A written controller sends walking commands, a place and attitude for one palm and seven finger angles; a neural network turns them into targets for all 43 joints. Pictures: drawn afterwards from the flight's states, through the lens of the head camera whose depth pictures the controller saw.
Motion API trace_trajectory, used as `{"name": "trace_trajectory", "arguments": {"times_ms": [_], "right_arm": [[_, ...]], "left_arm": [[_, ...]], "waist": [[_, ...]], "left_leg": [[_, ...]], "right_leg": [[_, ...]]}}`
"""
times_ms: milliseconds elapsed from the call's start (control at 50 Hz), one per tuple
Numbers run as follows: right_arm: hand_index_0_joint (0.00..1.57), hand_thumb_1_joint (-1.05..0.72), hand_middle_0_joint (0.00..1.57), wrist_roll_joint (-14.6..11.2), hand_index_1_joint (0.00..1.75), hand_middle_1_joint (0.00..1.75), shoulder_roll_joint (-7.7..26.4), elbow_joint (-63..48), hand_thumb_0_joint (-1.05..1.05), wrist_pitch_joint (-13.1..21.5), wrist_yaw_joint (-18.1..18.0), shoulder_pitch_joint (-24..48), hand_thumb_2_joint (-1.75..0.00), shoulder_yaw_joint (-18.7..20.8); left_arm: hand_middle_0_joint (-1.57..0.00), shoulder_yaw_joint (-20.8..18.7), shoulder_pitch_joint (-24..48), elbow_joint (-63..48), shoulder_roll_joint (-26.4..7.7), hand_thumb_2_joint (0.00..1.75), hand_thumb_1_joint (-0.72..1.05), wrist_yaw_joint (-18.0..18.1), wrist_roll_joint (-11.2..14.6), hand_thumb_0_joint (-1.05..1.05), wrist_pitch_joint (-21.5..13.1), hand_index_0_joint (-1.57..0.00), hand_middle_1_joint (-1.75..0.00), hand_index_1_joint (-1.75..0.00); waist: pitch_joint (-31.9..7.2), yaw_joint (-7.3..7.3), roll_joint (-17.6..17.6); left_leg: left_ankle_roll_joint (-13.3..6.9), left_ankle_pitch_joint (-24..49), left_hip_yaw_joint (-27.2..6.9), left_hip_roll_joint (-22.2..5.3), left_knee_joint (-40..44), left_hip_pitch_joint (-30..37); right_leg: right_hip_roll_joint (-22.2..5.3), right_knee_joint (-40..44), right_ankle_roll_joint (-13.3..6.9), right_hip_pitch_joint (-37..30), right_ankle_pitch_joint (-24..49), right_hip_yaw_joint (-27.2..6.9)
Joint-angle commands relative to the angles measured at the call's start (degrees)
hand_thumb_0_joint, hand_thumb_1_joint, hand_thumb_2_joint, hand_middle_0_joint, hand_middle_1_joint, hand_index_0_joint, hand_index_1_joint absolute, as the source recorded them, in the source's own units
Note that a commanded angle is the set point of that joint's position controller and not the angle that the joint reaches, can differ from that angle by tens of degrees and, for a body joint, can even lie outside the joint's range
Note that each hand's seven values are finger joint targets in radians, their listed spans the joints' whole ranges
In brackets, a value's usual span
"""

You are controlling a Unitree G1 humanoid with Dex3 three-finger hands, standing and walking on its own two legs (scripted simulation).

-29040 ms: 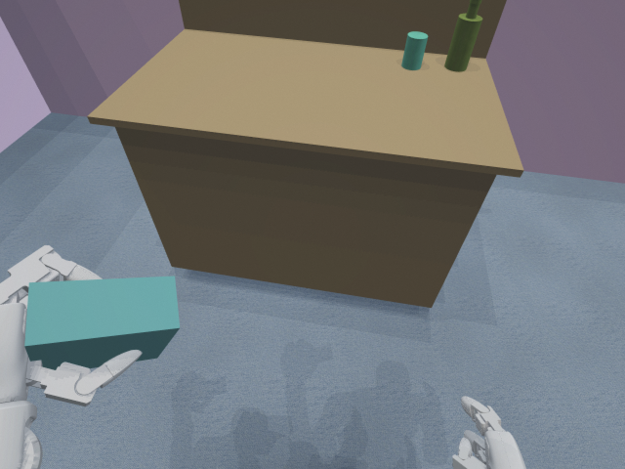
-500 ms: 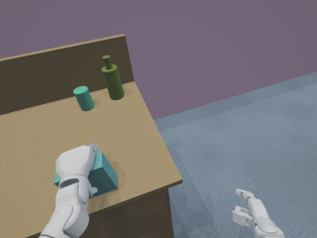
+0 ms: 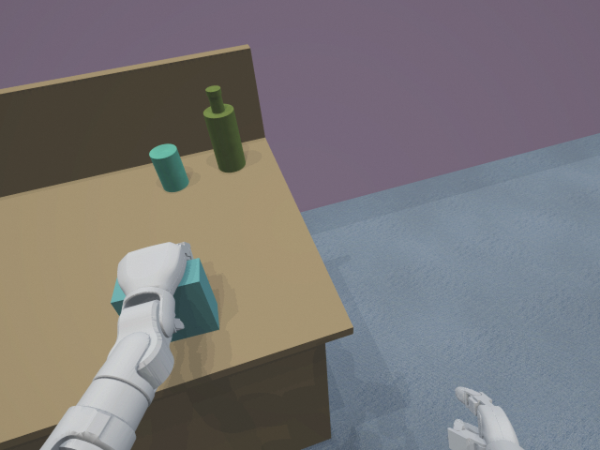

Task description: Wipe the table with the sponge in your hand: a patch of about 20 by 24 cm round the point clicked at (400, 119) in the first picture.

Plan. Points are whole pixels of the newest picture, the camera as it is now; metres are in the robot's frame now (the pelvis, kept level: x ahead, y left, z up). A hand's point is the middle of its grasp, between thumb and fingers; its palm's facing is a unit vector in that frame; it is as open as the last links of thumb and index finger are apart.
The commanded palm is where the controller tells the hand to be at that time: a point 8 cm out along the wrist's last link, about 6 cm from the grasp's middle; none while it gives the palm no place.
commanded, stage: wipe forward along the middle lane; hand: left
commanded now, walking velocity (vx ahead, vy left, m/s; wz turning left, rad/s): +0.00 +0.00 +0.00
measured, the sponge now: (173, 311) +0.31 +0.24 +0.01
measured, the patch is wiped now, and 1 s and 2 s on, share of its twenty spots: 1.00 1.00 1.00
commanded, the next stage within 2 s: slide back across to the first lane in 1.10 s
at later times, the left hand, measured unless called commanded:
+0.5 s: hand (167, 265) +0.37 +0.26 +0.05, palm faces -0.11 -0.01 -0.99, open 9.6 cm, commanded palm +0.36 +0.27 +0.09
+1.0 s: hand (165, 239) +0.42 +0.28 +0.05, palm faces -0.14 +0.00 -0.99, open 9.6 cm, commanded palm +0.41 +0.29 +0.09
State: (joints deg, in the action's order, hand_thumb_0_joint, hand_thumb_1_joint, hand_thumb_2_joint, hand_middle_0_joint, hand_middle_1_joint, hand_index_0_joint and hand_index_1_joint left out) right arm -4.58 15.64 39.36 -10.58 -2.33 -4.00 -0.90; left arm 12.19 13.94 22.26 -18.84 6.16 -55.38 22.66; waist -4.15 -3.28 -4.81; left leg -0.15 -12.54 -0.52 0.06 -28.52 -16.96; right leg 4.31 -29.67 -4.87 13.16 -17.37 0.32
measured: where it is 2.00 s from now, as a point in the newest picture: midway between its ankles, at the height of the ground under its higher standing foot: outside the picture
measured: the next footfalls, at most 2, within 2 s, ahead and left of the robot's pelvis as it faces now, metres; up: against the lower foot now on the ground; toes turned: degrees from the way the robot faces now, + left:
none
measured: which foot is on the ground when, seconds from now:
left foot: down 0.00-1.00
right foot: down 0.00-1.00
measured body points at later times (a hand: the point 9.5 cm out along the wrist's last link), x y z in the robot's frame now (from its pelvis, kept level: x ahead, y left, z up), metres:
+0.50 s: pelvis -0.01 -0.01 -0.01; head +0.00 -0.04 +0.44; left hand +0.37 +0.25 +0.10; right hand +0.13 -0.26 -0.14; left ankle +0.03 +0.13 -0.73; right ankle -0.02 -0.06 -0.74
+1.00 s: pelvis +0.00 +0.00 -0.01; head +0.04 -0.02 +0.44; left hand +0.42 +0.28 +0.10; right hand +0.09 -0.27 -0.14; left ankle +0.03 +0.13 -0.73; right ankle -0.02 -0.06 -0.74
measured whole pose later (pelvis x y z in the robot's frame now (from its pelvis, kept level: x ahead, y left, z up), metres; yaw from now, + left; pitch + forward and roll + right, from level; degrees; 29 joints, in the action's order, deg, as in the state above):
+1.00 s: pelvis +0.00 +0.00 -0.01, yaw +0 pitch +10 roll -1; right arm -4.5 17.0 41.2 -11.2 -2.1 -12.1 0.4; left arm 4.5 41.9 58.4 -28.1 8.8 -57.9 10.5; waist -6.1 3.1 -3.3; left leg -0.8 -14.4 -2.1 -0.9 -35.2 -31.0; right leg 5.6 -33.1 -5.0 25.4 -17.7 1.8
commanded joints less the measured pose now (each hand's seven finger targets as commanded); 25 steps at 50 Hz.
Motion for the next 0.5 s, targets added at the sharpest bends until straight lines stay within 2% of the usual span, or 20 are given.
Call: {"name": "trace_trajectory", "arguments": {"times_ms": [0,40,60,100,120,160,180,220,240,260,280,320,340,360,380,440,480], "right_arm": [[0.2,-0.9,0.2,-0.23,0.3,0.3,6.6,-8.3,0.0,2.73,-0.63,8.9,-0.9,2.23],[0.2,-0.9,0.2,-0.12,0.3,0.3,6.76,-8.52,0.0,2.61,-0.68,8.26,-0.9,2.6],[0.2,-0.9,0.2,-0.19,0.3,0.3,6.69,-8.53,0.0,2.58,-0.74,7.77,-0.9,2.6],[0.2,-0.9,0.2,-0.21,0.3,0.3,6.94,-8.03,0.0,2.48,-0.81,7.09,-0.9,2.55],[0.2,-0.9,0.2,-0.19,0.3,0.3,6.89,-7.97,0.0,2.46,-0.96,6.86,-0.9,2.63],[0.2,-0.9,0.2,-0.23,0.3,0.3,7.17,-7.78,0.0,2.28,-1.03,6.2,-0.9,2.69],[0.2,-0.9,0.2,-0.27,0.3,0.3,7.23,-7.45,0.0,2.22,-1.16,5.9,-0.9,2.64],[0.2,-0.9,0.2,-0.33,0.3,0.3,7.24,-7.26,0.0,2.19,-1.25,5.32,-0.9,2.68],[0.2,-0.9,0.2,-0.36,0.3,0.3,7.23,-7.23,0.0,2.15,-1.34,5.23,-0.9,2.73],[0.2,-0.9,0.2,-0.35,0.3,0.3,7.23,-7.02,0.0,2.19,-1.37,4.56,-0.9,2.76],[0.2,-0.9,0.2,-0.4,0.3,0.3,7.33,-6.71,0.0,2.12,-1.37,4.03,-0.9,2.75],[0.2,-0.9,0.2,-0.38,0.3,0.3,7.29,-6.65,0.0,2.09,-1.46,3.52,-0.9,2.79],[0.2,-0.9,0.2,-0.44,0.3,0.3,7.18,-6.8,0.0,2.1,-1.37,3.3,-0.9,2.81],[0.2,-0.9,0.2,-0.37,0.3,0.3,7.41,-6.56,0.0,2.0,-1.45,2.54,-0.9,2.94],[0.2,-0.9,0.2,-0.44,0.3,0.3,7.59,-6.26,0.0,1.92,-1.49,2.35,-0.9,2.74],[0.2,-0.9,0.2,-0.42,0.3,0.3,7.21,-6.52,0.0,1.98,-1.15,1.08,-0.9,3.14],[0.2,-0.9,0.2,-0.21,0.3,0.3,7.69,-6.06,0.0,1.81,-1.13,0.11,-0.9,3.25]], "left_arm": [[-1.2,-5.69,16.06,1.67,-11.31,1.3,0.1,1.86,-1.33,0.0,-1.42,-1.2,-1.6,-1.6],[-1.2,-6.75,17.45,1.24,-12.18,1.3,0.1,2.2,-1.49,0.0,-2.44,-1.2,-1.6,-1.6],[-1.2,-6.06,17.3,2.57,-11.34,1.3,0.1,2.44,-1.4,0.0,-2.78,-1.2,-1.6,-1.6],[-1.2,-6.69,18.39,5.47,-12.4,1.3,0.1,2.86,-1.69,0.0,-3.23,-1.2,-1.6,-1.6],[-1.2,-5.91,19.46,6.34,-11.74,1.3,0.1,3.01,-1.77,0.0,-3.42,-1.2,-1.6,-1.6],[-1.2,-7.08,21.48,7.68,-13.73,1.3,0.1,3.22,-1.92,0.0,-3.66,-1.2,-1.6,-1.6],[-1.2,-6.83,23.54,8.88,-14.02,1.3,0.1,3.29,-2.17,0.0,-3.82,-1.2,-1.6,-1.6],[-1.2,-6.43,25.52,11.1,-14.14,1.3,0.1,3.38,-2.43,0.0,-4.21,-1.2,-1.6,-1.6],[-1.2,-7.37,27.32,11.33,-15.2,1.3,0.1,3.42,-2.26,0.0,-4.53,-1.2,-1.6,-1.6],[-1.2,-6.33,28.55,11.97,-14.53,1.3,0.1,3.52,-2.12,0.0,-4.98,-1.2,-1.6,-1.6],[-1.2,-7.35,28.72,14.05,-15.83,1.3,0.1,3.62,-2.34,0.0,-5.16,-1.2,-1.6,-1.6],[-1.2,-6.41,30.54,15.61,-14.86,1.3,0.1,3.68,-2.2,0.0,-5.83,-1.2,-1.6,-1.6],[-1.2,-6.75,32.04,15.48,-14.98,1.3,0.1,3.66,-1.73,0.0,-6.34,-1.2,-1.6,-1.6],[-1.2,-7.6,31.19,17.22,-16.2,1.3,0.1,3.8,-1.72,0.0,-6.59,-1.2,-1.6,-1.6],[-1.2,-7.51,33.41,18.3,-16.85,1.3,0.1,3.86,-2.02,0.0,-6.99,-1.2,-1.6,-1.6],[-1.2,-7.0,34.99,19.13,-15.51,1.3,0.1,4.01,-2.04,0.0,-8.58,-1.2,-1.6,-1.6],[-1.2,-8.29,34.71,21.0,-17.5,1.3,0.1,4.66,-2.33,0.0,-9.22,-1.2,-1.6,-1.6]], "waist": [[-6.12,0.86,10.1],[-8.45,0.61,9.22],[-7.85,0.8,9.76],[-6.72,1.06,9.92],[-6.9,1.36,10.14],[-7.03,1.4,9.45],[-6.63,1.94,9.51],[-6.57,2.13,9.39],[-7.33,2.03,8.54],[-7.73,2.53,7.68],[-7.62,2.37,7.8],[-8.5,2.89,8.79],[-9.56,2.82,7.74],[-9.57,2.79,8.68],[-9.01,3.45,8.2],[-11.54,3.5,8.67],[-11.5,3.56,8.39]], "left_leg": [[-3.32,2.14,0.24,2.81,0.62,0.6],[-3.25,2.78,0.05,2.87,0.58,0.41],[-3.37,2.46,0.17,2.88,0.29,-0.15],[-3.3,1.46,0.2,2.8,-0.15,-1.46],[-3.39,1.03,0.43,2.8,-0.32,-1.84],[-3.39,0.13,0.24,2.75,-0.28,-2.41],[-3.39,-0.44,0.3,2.68,-0.46,-2.83],[-3.45,-1.43,0.23,2.65,-0.7,-3.64],[-3.4,-1.29,-0.11,2.58,-0.48,-3.66],[-3.54,-1.34,0.21,2.54,-0.9,-3.43],[-3.46,-1.7,0.05,2.48,-1.14,-4.15],[-3.56,-1.41,0.17,2.36,-1.62,-4.55],[-3.53,-1.04,-0.11,2.28,-1.21,-4.64],[-3.66,-1.15,0.02,2.28,-1.64,-4.75],[-3.65,-1.45,0.05,2.22,-1.9,-5.33],[-3.76,0.37,-0.35,2.09,-2.17,-5.59],[-3.87,0.16,0.06,2.04,-2.9,-5.98]], "right_leg": [[-2.23,6.9,1.56,1.2,12.05,-6.6],[-2.11,6.2,1.32,0.26,12.68,-6.54],[-2.17,6.02,1.51,0.68,12.49,-5.94],[-2.24,6.12,1.57,2.01,11.46,-6.15],[-2.37,6.27,1.73,2.28,11.0,-6.38],[-2.41,6.28,1.75,2.58,9.0,-6.44],[-2.48,6.37,1.82,3.41,7.96,-6.26],[-2.57,6.51,1.89,4.33,6.19,-6.17],[-2.46,6.48,1.68,4.21,5.76,-6.34],[-2.63,6.25,1.87,4.28,6.01,-6.0],[-2.67,6.15,1.81,4.63,5.17,-5.94],[-2.76,5.94,2.0,4.56,6.56,-5.82],[-2.68,5.81,1.84,4.02,7.19,-5.83],[-2.71,5.8,2.08,3.82,6.81,-5.83],[-2.8,5.73,2.09,4.67,6.67,-5.9],[-2.64,4.82,2.01,3.79,9.89,-5.23],[-2.75,4.75,2.15,4.01,10.38,-5.72]]}}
